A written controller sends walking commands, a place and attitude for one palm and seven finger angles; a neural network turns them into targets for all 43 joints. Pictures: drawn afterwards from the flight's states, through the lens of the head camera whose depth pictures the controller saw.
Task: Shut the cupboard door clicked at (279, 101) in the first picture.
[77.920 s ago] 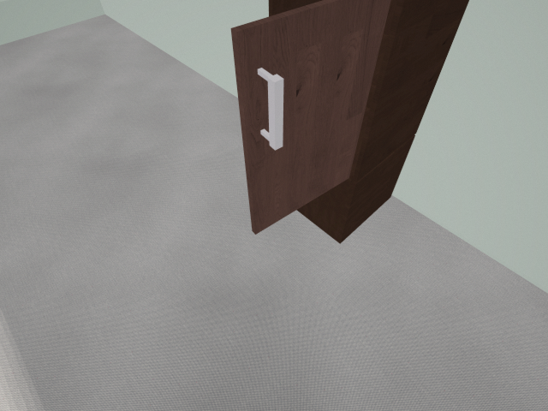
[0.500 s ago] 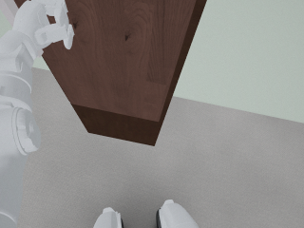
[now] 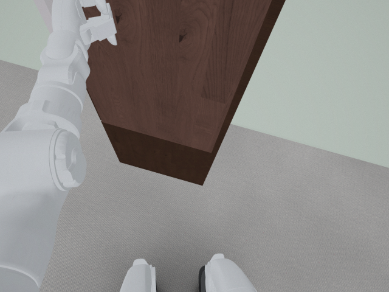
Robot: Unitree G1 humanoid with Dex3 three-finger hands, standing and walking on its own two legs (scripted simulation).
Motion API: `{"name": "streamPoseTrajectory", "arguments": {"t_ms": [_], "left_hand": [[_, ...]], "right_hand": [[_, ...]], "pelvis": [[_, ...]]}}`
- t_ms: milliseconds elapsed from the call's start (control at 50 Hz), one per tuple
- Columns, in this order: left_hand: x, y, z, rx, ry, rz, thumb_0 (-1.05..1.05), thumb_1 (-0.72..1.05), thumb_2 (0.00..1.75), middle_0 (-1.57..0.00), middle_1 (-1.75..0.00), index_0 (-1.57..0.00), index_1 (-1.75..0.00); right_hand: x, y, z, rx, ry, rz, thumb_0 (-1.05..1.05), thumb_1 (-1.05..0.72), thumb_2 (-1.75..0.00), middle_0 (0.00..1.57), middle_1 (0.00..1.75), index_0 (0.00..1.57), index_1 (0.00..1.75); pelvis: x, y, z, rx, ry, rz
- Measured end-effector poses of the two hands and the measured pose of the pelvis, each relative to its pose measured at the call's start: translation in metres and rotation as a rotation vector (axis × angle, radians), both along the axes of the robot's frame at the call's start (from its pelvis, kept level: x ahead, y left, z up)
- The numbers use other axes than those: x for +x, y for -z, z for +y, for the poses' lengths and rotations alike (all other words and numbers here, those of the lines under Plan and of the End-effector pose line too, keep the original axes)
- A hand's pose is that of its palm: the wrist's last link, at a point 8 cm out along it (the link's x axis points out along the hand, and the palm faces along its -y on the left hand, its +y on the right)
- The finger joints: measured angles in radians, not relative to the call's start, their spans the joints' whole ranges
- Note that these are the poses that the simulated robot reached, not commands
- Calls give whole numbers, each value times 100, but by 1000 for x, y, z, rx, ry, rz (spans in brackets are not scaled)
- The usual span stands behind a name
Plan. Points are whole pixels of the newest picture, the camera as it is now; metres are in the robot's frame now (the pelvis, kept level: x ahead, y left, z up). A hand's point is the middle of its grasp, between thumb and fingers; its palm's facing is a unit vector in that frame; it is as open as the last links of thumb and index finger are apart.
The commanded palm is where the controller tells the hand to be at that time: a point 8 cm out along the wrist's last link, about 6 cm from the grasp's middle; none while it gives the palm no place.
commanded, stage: pull the fist back off the door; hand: left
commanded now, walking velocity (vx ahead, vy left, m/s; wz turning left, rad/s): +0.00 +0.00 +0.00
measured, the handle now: (57, 9) +0.62 +0.19 +0.15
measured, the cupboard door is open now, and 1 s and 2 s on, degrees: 0 0 0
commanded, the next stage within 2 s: draw the hand back to the body in 0.70 s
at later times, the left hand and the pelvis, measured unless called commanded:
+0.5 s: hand (136, 36) +0.55 +0.06 +0.15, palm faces -0.10 -0.99 +0.00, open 3.2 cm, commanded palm +0.52 +0.12 +0.16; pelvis +0.01 +0.00 +0.02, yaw -3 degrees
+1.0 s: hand (119, 54) +0.49 +0.08 +0.17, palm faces -0.08 -1.00 -0.02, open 3.1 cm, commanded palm +0.44 +0.15 +0.17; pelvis +0.04 -0.02 +0.04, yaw -2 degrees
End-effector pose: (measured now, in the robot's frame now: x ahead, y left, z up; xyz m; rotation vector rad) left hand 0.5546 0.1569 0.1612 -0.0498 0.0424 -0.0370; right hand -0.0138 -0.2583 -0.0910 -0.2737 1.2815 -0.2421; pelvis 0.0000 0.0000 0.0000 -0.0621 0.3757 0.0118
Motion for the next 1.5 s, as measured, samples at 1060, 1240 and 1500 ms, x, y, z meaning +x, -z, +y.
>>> {"name": "streamPoseTrajectory", "arguments": {"t_ms": [1060, 1240, 1500], "left_hand": [[-101, -6, -8, 67, 35, -80, 1, 90, 90, -130, -150, -130, -150], [-156, -23, 21, 81, 34, -109, 2, 90, 90, -130, -150, -130, -150], [-238, -39, 56, 257, -162, -135, 1, 90, 90, -113, -131, -113, -132]], "right_hand": [[138, -28, -20, 96, 15, -338, 1, -91, -90, 20, 30, 20, 30], [169, -43, -15, 91, -38, -444, 1, -91, -90, 20, 30, 20, 30], [207, -73, 12, 100, -116, -589, 1, -91, -90, 20, 30, 20, 30]], "pelvis": [[45, -41, -21, 59, 58, -233], [38, -47, -22, 60, 38, -312], [28, -59, -16, 63, 32, -402]]}}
